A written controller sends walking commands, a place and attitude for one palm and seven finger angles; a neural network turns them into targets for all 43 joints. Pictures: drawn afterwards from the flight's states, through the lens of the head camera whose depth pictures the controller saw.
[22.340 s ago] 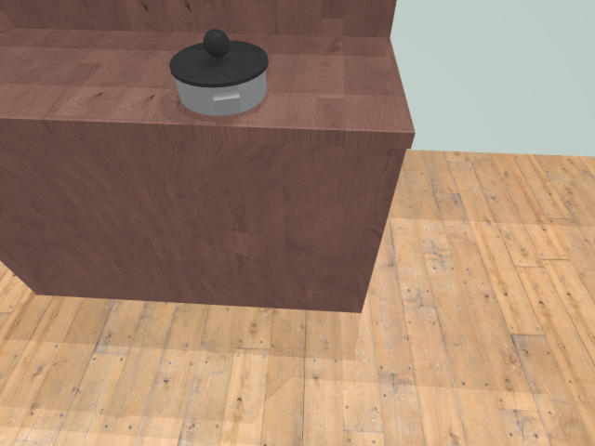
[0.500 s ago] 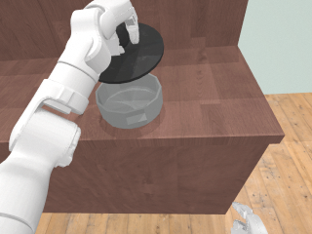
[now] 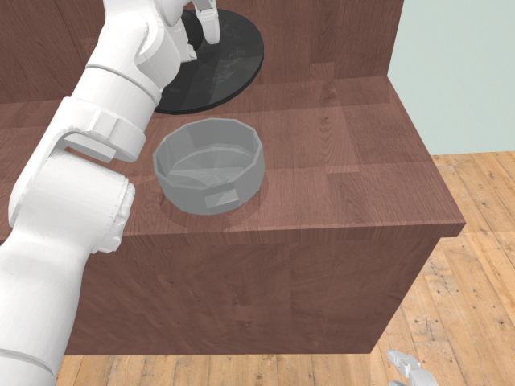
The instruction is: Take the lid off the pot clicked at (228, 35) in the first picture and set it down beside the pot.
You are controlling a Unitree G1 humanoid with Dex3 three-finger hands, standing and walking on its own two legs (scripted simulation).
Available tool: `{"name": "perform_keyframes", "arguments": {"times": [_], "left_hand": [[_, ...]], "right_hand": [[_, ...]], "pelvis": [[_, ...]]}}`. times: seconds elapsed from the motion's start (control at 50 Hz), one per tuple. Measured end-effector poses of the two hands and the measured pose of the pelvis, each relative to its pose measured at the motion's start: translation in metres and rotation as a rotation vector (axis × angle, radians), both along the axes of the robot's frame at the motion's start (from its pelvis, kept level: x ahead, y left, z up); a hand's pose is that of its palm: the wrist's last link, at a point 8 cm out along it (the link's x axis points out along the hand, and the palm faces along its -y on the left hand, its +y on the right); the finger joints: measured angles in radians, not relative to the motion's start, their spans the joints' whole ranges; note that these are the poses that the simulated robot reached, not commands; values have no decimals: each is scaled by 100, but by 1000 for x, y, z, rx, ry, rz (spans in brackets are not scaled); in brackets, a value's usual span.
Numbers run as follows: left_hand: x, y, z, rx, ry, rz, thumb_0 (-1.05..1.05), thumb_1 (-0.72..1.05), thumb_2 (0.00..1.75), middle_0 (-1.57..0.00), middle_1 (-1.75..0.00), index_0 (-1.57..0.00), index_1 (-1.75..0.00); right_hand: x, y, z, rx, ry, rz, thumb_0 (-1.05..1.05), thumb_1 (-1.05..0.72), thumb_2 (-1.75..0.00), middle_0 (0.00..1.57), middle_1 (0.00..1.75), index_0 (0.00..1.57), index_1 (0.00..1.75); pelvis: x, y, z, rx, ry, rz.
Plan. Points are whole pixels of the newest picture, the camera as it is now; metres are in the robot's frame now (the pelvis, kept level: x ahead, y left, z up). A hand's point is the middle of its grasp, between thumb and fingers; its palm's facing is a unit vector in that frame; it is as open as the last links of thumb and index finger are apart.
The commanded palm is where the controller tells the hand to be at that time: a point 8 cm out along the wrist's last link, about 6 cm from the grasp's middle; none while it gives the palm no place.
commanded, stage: lift the lid straight up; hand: left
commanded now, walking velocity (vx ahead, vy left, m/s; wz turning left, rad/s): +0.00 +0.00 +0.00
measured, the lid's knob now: (182, 32) +0.49 +0.09 +0.32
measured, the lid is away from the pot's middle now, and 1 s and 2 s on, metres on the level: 0.02 0.12 0.23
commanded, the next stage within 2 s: move the lid sideways beside the pot in 0.04 s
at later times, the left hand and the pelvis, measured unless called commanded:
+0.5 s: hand (146, 48) +0.46 +0.13 +0.32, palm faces -0.10 -0.07 -0.99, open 7.1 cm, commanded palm +0.43 +0.15 +0.39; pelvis +0.00 +0.00 +0.00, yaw +0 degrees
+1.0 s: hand (90, 55) +0.45 +0.21 +0.32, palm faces -0.10 -0.06 -0.99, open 7.1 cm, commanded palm +0.43 +0.21 +0.39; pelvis -0.01 +0.01 +0.00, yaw +1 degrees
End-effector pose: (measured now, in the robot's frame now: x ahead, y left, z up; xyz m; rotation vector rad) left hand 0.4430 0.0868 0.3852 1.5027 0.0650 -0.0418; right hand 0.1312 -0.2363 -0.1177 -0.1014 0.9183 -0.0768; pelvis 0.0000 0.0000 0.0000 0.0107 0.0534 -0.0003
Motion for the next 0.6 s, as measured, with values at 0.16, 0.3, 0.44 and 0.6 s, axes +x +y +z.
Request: {"name": "perform_keyframes", "arguments": {"times": [0.16,0.3,0.44,0.6], "left_hand": [[1,-1,-10,-5,33,-20,3,5,109,-66,-72,-88,-83],[4,14,-3,-6,15,30,3,5,109,-66,-72,-89,-84],[4,38,-10,23,32,90,3,5,108,-66,-72,-88,-84],[-1,68,-8,14,31,118,3,5,108,-66,-72,-89,-84]], "right_hand": [[5,-2,3,-12,-22,-6,1,-91,-90,20,29,20,30],[12,-1,7,-13,-44,-8,1,-91,-90,20,29,20,30],[13,-2,7,-19,-28,0,1,-90,-90,20,29,20,30],[15,-3,10,-34,-32,-8,1,-90,-90,20,29,20,30]], "pelvis": [[1,0,0,0,-7,-3],[1,0,0,0,-1,-8],[1,0,0,-2,4,0],[3,2,0,-6,-5,9]]}}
